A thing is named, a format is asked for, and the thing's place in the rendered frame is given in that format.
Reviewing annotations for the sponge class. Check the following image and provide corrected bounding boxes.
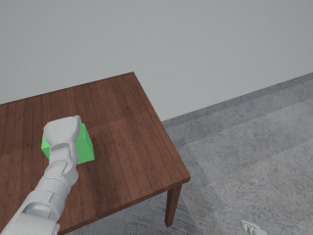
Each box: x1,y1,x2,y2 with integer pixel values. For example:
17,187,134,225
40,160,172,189
41,123,95,165

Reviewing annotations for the left robot forearm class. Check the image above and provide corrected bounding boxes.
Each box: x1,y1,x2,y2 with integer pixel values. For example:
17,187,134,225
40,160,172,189
0,140,79,235

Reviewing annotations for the right robot hand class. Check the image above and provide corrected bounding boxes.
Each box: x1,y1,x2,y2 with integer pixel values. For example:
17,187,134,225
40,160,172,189
240,220,268,235

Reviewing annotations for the robot left upper arm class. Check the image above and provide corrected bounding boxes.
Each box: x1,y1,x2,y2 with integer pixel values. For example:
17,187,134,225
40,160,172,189
6,212,61,235

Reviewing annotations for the table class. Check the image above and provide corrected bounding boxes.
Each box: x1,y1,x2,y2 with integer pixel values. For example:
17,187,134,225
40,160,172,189
0,71,191,235

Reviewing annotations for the left robot hand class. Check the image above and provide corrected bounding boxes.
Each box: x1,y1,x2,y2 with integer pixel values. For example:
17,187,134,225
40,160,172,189
43,115,82,161

